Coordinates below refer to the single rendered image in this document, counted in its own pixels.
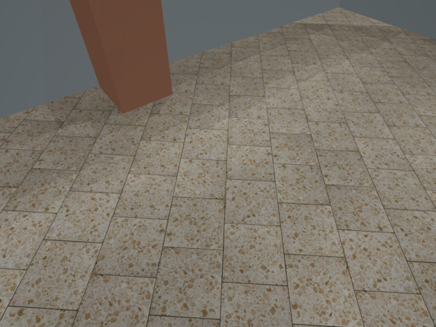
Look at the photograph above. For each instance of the cabinet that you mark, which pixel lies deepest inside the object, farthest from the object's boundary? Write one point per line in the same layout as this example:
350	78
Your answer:
126	43

